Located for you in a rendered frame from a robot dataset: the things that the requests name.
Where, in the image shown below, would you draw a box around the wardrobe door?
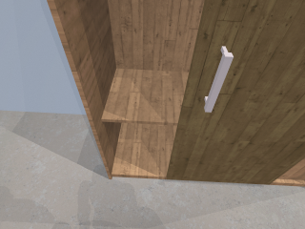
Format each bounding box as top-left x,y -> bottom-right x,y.
166,0 -> 305,185
278,158 -> 305,180

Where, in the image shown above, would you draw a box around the handle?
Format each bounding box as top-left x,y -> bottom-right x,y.
204,46 -> 234,113

